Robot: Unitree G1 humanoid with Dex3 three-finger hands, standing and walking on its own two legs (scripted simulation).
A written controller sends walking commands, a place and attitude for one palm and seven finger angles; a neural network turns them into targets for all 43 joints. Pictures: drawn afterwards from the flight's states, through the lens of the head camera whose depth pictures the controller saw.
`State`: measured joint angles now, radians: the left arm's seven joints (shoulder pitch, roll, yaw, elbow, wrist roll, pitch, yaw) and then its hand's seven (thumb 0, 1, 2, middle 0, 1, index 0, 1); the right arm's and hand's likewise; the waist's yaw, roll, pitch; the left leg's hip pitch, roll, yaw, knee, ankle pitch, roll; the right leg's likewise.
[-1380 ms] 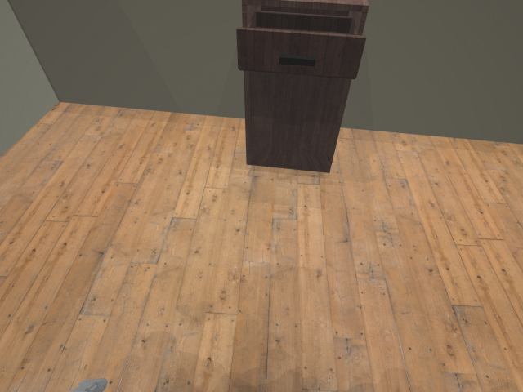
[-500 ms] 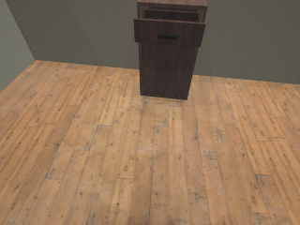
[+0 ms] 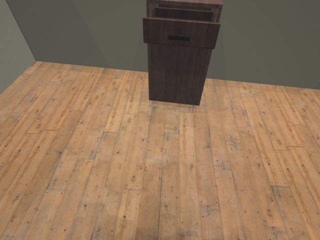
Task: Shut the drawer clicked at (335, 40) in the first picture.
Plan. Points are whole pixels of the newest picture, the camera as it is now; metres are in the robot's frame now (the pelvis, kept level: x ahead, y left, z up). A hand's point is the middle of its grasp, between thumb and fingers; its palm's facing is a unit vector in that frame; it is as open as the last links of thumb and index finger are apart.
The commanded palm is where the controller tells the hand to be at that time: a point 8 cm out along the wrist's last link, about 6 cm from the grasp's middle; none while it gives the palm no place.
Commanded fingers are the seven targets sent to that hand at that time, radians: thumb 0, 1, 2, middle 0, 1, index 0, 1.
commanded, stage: look at it before walking up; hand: left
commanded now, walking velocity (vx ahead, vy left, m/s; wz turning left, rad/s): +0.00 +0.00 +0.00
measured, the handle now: (179, 35) +1.16 -0.04 -0.01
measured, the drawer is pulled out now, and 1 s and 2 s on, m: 0.24 0.24 0.24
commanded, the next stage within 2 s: walk to a spot facing it in 0.06 s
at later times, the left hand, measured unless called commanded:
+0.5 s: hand out of the picture +0.08 +0.19 -0.18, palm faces -0.12 -0.97 -0.21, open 7.4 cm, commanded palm none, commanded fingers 0.00 0.90 0.90 -0.20 -0.30 -0.20 -0.30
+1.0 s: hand (129, 222) +0.21 +0.11 -0.19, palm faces -0.15 -0.98 -0.14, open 7.4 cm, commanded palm none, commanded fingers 0.00 0.90 0.90 -0.20 -0.30 -0.20 -0.30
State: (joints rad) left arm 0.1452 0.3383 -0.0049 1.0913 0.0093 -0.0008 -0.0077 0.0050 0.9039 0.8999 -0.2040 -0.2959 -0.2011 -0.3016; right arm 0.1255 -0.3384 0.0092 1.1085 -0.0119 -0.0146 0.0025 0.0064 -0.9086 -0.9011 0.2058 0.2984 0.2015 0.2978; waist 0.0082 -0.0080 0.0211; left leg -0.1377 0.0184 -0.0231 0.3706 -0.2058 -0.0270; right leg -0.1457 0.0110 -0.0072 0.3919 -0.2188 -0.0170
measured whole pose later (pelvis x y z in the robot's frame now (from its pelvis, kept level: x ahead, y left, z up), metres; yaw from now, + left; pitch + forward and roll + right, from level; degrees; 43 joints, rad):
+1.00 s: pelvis +0.25 -0.06 -0.02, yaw -16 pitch +0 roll -1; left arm 0.45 0.14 0.03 1.11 0.03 -0.06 0.01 0.00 0.90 0.90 -0.20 -0.30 -0.20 -0.30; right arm 0.11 -0.15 -0.04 0.98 -0.02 -0.04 0.03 0.01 -0.91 -0.90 0.20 0.30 0.20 0.30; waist 0.06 -0.01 0.03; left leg -0.53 0.09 0.10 0.70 -0.19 -0.01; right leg 0.06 0.05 0.02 0.35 -0.41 -0.03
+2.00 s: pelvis +0.50 -0.18 -0.01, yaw -20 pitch -1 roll -1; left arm 0.14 0.15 0.05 0.94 0.03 0.01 0.03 -0.01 0.92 0.90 -0.20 -0.30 -0.20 -0.30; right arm 0.25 -0.16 -0.06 1.00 -0.02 0.05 0.01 0.01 -0.92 -0.90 0.20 0.30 0.20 0.30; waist -0.01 -0.02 0.02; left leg -0.39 0.10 0.11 0.87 -0.44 -0.04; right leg -0.28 -0.09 -0.35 0.53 -0.22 -0.07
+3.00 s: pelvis +0.50 -0.17 +0.00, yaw -3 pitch +0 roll +0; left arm 0.43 0.15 0.04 1.08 0.03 -0.03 0.00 0.00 0.91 0.90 -0.20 -0.30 -0.20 -0.30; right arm 0.23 -0.20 -0.07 1.05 -0.03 0.03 0.03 0.01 -0.91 -0.90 0.20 0.30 0.19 0.30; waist 0.07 -0.01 0.00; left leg -0.34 0.07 0.06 0.74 -0.37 -0.01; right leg -0.12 -0.07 -0.16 0.35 -0.22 0.00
